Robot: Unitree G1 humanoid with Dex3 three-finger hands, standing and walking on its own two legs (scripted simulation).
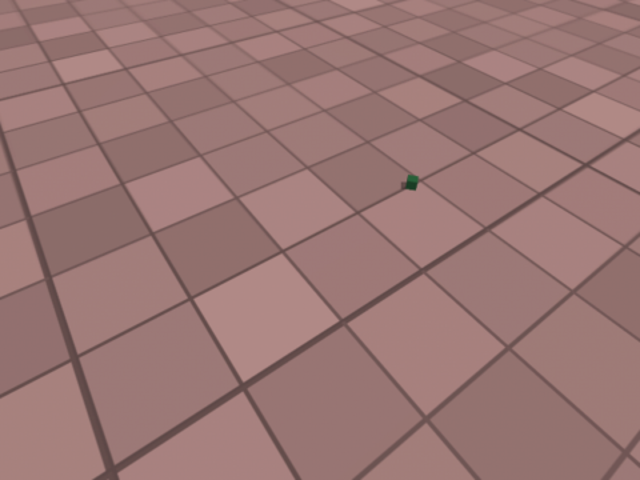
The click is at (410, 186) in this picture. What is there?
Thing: cube
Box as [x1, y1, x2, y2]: [406, 175, 417, 190]
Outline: 408,175 406,188 415,190 417,176
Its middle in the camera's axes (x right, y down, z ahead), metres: +0.45 -0.30 +1.92
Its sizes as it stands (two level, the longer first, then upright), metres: 0.050 0.050 0.050
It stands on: the floor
